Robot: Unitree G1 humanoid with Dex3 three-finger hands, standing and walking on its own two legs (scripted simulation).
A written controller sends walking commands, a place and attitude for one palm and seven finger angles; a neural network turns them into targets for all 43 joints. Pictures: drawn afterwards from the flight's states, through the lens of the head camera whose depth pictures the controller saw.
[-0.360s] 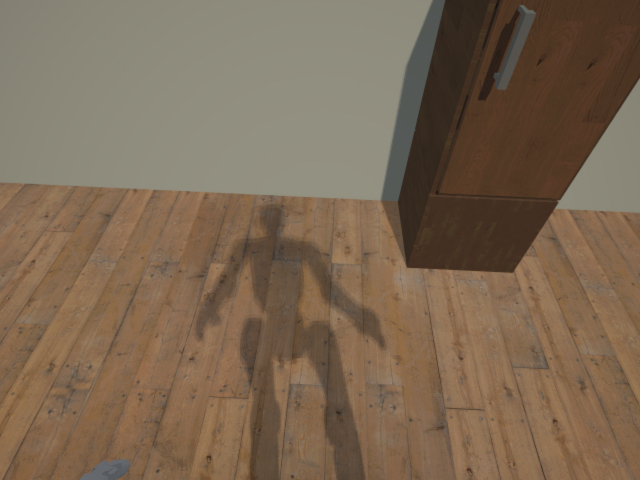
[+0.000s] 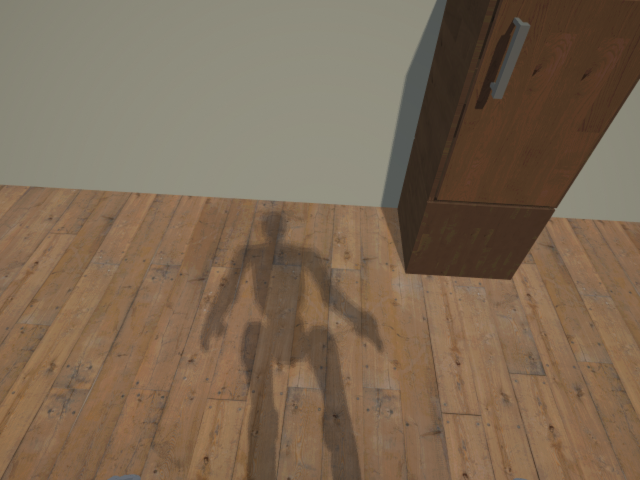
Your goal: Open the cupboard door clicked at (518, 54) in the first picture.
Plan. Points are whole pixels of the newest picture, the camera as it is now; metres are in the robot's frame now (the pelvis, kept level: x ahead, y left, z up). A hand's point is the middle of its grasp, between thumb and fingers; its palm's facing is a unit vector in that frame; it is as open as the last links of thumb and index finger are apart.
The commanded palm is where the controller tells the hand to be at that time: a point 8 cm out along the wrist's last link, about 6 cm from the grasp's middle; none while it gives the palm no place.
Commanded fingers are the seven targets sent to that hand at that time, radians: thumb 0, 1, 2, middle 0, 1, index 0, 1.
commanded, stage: stand and wait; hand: left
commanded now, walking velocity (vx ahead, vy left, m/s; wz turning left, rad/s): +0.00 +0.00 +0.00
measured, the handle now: (506, 59) +1.00 -0.38 +0.12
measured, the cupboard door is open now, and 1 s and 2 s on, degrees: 0 0 0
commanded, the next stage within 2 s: look at it before walking up in 0.46 s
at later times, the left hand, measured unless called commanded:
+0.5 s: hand out of the picture +0.06 +0.24 -0.15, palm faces -0.02 -0.94 -0.33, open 7.4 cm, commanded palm none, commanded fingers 0.00 0.90 0.90 -0.20 -0.30 -0.20 -0.30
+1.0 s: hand out of the picture +0.06 +0.23 -0.15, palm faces -0.02 -0.94 -0.33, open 7.4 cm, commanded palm none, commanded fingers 0.00 0.90 0.90 -0.20 -0.30 -0.20 -0.30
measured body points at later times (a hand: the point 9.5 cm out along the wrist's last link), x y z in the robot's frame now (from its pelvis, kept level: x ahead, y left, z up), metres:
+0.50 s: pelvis -0.02 -0.01 +0.00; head -0.02 -0.01 +0.45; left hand +0.06 +0.29 -0.13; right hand +0.05 -0.31 -0.13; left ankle -0.01 +0.11 -0.74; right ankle +0.00 -0.13 -0.74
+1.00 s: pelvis -0.01 -0.01 +0.00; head -0.01 -0.01 +0.45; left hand +0.06 +0.28 -0.13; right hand +0.07 -0.31 -0.13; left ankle -0.01 +0.11 -0.74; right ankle +0.00 -0.13 -0.74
